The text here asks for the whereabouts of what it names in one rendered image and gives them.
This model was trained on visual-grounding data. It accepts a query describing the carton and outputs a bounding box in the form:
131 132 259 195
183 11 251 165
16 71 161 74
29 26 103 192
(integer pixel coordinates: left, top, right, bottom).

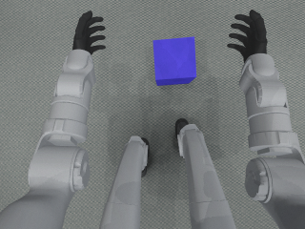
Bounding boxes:
152 36 196 86

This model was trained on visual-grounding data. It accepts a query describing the robot left upper arm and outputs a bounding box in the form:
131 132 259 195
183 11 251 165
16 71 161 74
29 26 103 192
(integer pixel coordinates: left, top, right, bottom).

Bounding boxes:
0 145 91 229

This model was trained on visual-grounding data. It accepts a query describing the left robot hand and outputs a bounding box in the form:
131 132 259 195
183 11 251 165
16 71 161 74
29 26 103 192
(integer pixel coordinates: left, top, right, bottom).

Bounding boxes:
72 10 106 55

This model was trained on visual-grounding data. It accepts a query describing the right robot forearm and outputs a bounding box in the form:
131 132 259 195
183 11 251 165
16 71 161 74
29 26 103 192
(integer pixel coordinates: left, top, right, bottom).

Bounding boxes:
238 53 305 165

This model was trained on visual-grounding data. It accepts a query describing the right robot foot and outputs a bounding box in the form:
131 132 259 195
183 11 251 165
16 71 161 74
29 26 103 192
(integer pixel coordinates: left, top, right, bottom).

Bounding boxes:
175 118 189 139

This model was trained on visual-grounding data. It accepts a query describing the robot left thigh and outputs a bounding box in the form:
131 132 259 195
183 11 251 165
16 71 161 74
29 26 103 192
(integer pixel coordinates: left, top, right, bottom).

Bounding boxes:
99 140 149 229

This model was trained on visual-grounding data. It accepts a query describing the robot right upper arm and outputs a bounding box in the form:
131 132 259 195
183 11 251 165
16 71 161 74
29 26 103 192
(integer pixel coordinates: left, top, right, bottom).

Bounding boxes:
244 157 305 229

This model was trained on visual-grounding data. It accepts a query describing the right robot hand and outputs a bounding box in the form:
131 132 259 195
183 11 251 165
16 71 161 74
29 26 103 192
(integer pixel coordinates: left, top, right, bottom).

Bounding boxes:
227 10 268 63

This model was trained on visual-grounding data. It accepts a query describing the left robot forearm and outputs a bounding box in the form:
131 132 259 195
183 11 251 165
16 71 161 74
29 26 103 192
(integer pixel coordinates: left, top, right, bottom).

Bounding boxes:
28 49 96 186

